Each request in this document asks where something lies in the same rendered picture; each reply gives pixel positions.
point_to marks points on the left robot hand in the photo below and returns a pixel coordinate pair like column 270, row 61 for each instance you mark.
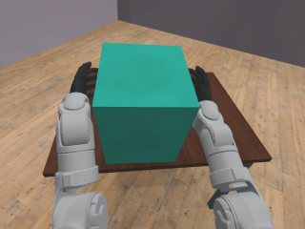
column 78, row 85

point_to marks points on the robot left forearm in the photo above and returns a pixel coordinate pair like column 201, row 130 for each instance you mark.
column 75, row 147

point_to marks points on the robot right forearm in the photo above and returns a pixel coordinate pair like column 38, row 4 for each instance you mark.
column 226, row 167

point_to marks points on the carton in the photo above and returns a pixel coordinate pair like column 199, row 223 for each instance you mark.
column 144, row 102

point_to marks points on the left robot upper arm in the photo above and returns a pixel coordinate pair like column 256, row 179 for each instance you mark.
column 81, row 211

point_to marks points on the right robot hand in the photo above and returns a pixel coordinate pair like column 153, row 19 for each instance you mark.
column 201, row 84

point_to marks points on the table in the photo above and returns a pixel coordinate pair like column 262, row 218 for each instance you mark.
column 191, row 154

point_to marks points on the right robot upper arm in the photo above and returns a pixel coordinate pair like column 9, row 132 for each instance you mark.
column 244, row 210

